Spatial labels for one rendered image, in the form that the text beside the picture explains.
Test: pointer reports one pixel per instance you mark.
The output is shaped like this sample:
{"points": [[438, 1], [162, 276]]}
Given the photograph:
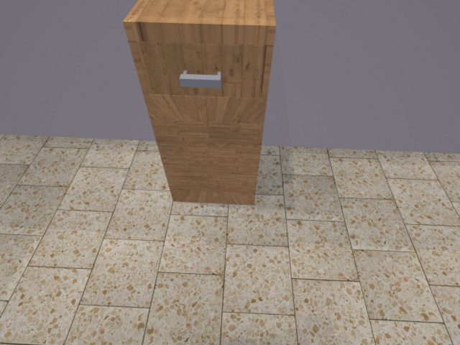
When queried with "cabinet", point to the cabinet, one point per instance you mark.
{"points": [[209, 145]]}

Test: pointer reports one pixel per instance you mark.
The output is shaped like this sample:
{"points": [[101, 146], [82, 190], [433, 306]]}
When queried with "drawer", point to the drawer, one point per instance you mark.
{"points": [[241, 67]]}

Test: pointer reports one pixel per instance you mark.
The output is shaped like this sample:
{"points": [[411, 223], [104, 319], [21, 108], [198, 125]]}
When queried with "handle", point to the handle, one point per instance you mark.
{"points": [[200, 81]]}

